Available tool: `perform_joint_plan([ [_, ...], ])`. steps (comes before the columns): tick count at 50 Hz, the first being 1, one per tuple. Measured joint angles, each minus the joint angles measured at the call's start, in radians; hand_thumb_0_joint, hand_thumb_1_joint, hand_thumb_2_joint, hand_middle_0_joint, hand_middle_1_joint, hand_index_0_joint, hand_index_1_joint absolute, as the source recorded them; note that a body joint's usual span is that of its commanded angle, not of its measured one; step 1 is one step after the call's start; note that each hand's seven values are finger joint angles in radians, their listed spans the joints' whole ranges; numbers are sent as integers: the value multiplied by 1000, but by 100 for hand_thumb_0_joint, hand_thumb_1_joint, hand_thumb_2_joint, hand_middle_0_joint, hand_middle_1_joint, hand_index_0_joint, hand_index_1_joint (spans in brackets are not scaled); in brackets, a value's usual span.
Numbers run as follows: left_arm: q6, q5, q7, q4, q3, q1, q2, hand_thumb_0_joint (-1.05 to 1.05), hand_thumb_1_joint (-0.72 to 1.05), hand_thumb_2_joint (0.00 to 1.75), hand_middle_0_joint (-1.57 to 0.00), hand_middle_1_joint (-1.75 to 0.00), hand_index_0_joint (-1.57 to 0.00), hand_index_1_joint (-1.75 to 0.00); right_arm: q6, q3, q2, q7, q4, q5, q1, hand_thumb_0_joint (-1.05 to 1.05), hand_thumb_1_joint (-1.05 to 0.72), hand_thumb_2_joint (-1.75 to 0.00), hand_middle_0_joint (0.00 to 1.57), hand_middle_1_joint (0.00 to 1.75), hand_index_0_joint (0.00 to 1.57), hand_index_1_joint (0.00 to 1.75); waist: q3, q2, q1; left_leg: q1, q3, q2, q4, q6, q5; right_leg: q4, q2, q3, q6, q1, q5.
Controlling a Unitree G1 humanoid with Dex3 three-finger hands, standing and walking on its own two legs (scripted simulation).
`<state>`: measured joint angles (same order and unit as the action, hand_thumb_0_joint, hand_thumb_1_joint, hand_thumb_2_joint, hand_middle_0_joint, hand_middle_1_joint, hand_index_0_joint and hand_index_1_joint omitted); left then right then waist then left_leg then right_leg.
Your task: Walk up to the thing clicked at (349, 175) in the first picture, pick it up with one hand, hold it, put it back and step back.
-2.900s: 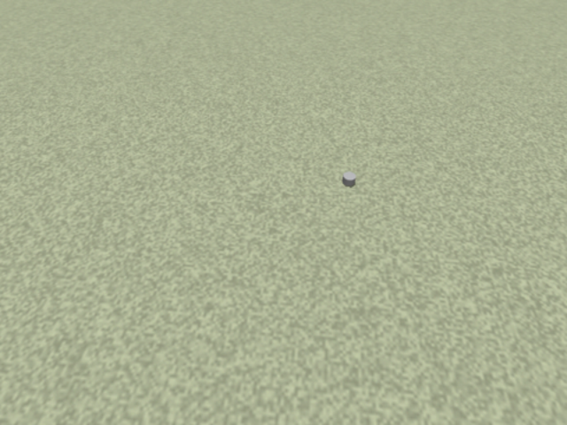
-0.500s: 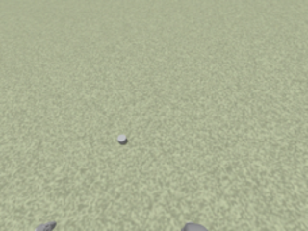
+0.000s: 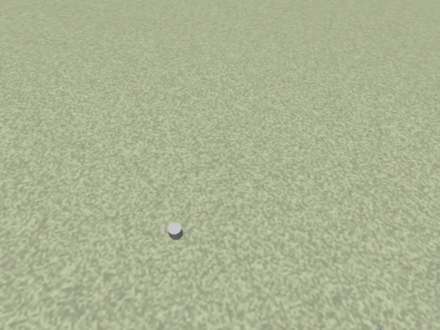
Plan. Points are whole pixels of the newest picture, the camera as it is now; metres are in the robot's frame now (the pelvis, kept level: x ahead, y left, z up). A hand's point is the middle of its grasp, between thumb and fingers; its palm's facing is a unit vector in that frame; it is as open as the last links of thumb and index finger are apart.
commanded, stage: walk up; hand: left
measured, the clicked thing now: (175, 230) +0.70 +0.21 -0.73
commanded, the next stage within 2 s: none
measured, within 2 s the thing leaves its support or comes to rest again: neither
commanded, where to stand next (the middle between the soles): +0.32 -0.01 m, yaw +0 degrees
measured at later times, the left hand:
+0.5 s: hand (104, 278) +0.25 +0.25 -0.11, palm faces -0.04 -0.91 -0.42, open 7.3 cm
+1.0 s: hand (105, 258) +0.31 +0.28 -0.16, palm faces -0.05 -0.94 -0.32, open 7.3 cm
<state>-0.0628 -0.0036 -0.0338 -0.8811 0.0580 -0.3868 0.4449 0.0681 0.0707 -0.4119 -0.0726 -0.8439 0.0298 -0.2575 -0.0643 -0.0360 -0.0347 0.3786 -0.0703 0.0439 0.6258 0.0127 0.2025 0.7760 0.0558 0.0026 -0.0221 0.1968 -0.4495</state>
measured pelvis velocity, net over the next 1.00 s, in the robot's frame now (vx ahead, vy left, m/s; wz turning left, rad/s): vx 0.25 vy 0.02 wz -0.01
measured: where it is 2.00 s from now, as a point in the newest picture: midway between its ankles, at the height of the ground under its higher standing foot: (214, 323)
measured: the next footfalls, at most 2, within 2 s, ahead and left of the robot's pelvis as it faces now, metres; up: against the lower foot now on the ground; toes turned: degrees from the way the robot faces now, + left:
right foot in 0.40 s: +0.28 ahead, -0.13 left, +0.00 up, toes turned -5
left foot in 0.82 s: +0.35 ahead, +0.14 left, +0.00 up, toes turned +0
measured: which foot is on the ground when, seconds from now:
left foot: down 0.00-0.44, up 0.46-0.80, down 0.82-1.00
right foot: up 0.00-0.38, down 0.40-0.84, up 0.86-1.00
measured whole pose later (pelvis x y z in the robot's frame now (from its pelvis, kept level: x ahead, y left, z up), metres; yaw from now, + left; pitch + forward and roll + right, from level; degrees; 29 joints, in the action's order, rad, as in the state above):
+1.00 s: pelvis +0.25 +0.02 +0.01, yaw -1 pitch -2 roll +0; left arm 0.00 0.00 -0.02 -0.94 0.03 -0.24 0.41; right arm 0.05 0.02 -0.36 -0.02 -0.90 0.02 -0.24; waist -0.09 -0.06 0.00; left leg 0.34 -0.04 0.03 0.60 0.01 0.22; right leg 0.87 0.03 0.00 -0.03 0.36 -0.50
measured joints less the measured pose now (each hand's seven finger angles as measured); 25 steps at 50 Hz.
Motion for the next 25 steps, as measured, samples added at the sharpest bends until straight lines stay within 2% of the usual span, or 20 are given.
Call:
perform_joint_plan([
  [3, 15, -1, 5, -18, -17, 21, -9, 1, 91, 90, -20, -30, -20, -30, 13, -8, 13, 8, 25, -20, -6, 0, -90, -90, 21, 30, 21, 30, -7, 12, 26, -44, 1, 9, -3, 14, 38, 259, -44, 19, -21, 127, -14],
  [5, 12, 3, 1, -18, -20, 36, -2, 1, 91, 90, -20, -30, -20, -30, 13, -20, 28, 14, 29, -26, -20, 0, -90, -90, 21, 30, 21, 30, -10, -1, 36, -94, -6, 3, -52, 14, 33, 296, -40, 27, -24, 191, 32],
  [9, 10, 9, -12, -6, -10, 65, 5, 1, 91, 90, -20, -30, -20, -30, 15, -35, 37, 18, 24, -30, -58, 0, -90, -90, 21, 30, 21, 30, -17, -21, 46, -170, -16, -19, -124, 19, 35, 216, 5, 27, -3, 273, 124],
  [12, 15, 4, -22, -4, -7, 79, -3, 0, 91, 90, -20, -30, -20, -30, 8, -35, 29, 19, 20, -27, -81, 0, -90, -90, 21, 30, 21, 30, -17, -13, 50, -213, -27, -26, -150, 24, 54, 103, 31, 10, 14, 294, 156],
  [17, 18, -4, -30, -11, -4, 106, -23, 0, 91, 90, -20, -30, -20, -30, -2, -26, 4, 21, 19, -26, -115, 0, -90, -90, 21, 30, 21, 30, -19, 18, 69, -259, -35, -30, -140, 7, 112, -91, 35, -20, 9, 263, 224],
  [20, 1, -4, -26, -4, -1, 118, -29, 0, 91, 90, -20, -30, -20, -30, -19, -23, -8, 22, 18, -28, -131, 0, -90, -90, 21, 30, 21, 30, -18, 39, 74, -259, -32, -21, -66, -12, 184, -206, 6, -37, -1, 192, 280],
  [21, -8, -5, -21, -3, 1, 126, -38, 0, 91, 90, -20, -30, -20, -30, -25, -22, -16, 24, 15, -30, -130, 0, -90, -90, 21, 30, 21, 30, -25, 65, 72, -249, -25, 0, -11, -7, 220, -211, -14, -46, -2, 178, 318],
  [22, -17, -8, -16, 1, 3, 134, -48, 0, 91, 90, -20, -30, -20, -30, -32, -21, -19, 28, 9, -32, -124, 0, -90, -90, 21, 30, 21, 30, -34, 90, 71, -223, -5, 20, 70, 12, 234, -189, -31, -61, -3, 173, 301],
  [25, -26, -5, -8, 20, -5, 140, -60, 0, 91, 90, -20, -30, -21, -30, -52, -31, -7, 34, -8, -28, -104, 1, -90, -90, 21, 30, 20, 30, -38, 87, 47, -106, 49, -22, 336, 29, 287, -158, -22, -55, -14, 154, 245],
])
